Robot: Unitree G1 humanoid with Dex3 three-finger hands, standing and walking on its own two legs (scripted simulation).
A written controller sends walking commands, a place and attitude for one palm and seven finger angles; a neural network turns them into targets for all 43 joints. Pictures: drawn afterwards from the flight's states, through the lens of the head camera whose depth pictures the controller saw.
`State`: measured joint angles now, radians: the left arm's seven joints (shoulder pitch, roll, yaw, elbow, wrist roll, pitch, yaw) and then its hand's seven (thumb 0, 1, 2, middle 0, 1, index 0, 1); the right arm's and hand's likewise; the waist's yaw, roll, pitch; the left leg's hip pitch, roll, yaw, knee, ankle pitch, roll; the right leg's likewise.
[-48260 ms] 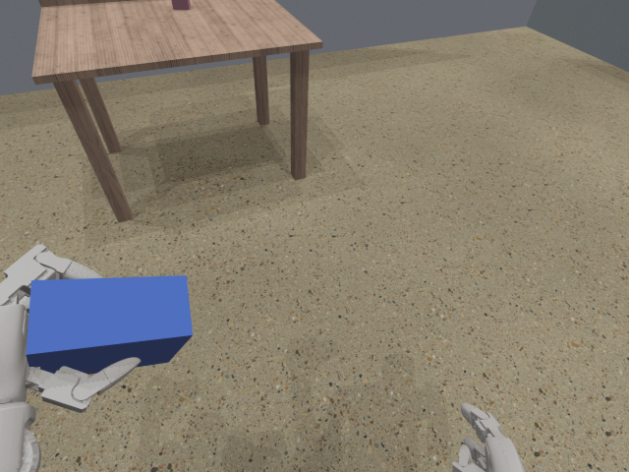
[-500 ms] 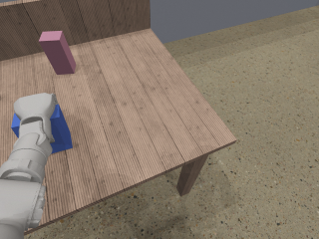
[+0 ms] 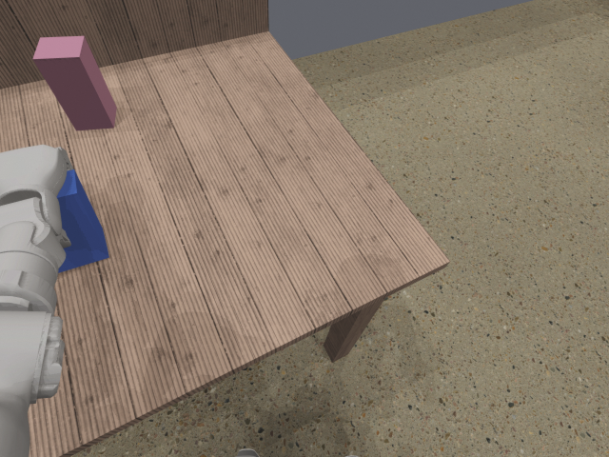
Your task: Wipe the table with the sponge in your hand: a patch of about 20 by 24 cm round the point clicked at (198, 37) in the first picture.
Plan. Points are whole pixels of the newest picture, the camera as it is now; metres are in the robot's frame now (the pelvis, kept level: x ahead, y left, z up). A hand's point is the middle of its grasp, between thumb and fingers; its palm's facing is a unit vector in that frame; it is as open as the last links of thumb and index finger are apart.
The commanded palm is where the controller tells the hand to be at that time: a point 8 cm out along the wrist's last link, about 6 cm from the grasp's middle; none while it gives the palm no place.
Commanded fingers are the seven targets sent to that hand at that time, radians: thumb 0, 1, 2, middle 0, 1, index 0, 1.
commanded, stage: wipe forward along the first lane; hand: left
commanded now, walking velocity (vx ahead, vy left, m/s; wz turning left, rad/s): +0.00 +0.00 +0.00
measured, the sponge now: (56, 237) +0.42 +0.35 -0.02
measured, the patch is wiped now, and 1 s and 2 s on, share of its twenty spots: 0.45 0.45 0.60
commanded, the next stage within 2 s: slide across to the middle lane in 0.02 s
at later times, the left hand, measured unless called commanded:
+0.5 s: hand (66, 188) +0.46 +0.33 +0.04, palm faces -0.14 -0.01 -0.99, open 10.4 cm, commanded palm +0.45 +0.29 +0.09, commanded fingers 0.00 0.10 1.30 -1.20 -1.60 -1.20 -1.60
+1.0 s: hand (99, 190) +0.46 +0.28 +0.04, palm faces -0.13 -0.01 -0.99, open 10.4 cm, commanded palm +0.45 +0.25 +0.08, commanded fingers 0.00 0.10 1.30 -1.20 -1.60 -1.20 -1.60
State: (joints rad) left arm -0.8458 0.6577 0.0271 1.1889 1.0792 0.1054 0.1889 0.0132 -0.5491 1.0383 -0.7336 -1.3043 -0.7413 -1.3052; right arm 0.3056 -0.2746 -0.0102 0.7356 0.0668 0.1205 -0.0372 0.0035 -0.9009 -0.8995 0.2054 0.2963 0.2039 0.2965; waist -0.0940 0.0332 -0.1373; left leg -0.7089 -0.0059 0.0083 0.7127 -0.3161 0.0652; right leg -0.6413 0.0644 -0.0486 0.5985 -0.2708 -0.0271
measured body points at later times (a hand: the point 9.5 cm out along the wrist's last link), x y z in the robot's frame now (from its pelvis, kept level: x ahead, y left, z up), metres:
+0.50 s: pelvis +0.02 +0.01 +0.01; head +0.10 +0.03 +0.45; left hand +0.47 +0.32 +0.10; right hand +0.05 -0.25 -0.12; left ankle +0.00 +0.07 -0.72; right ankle +0.00 -0.11 -0.72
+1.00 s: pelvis +0.02 -0.01 +0.01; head +0.09 +0.01 +0.45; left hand +0.47 +0.28 +0.09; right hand +0.07 -0.28 -0.12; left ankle +0.00 +0.07 -0.72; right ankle +0.00 -0.11 -0.72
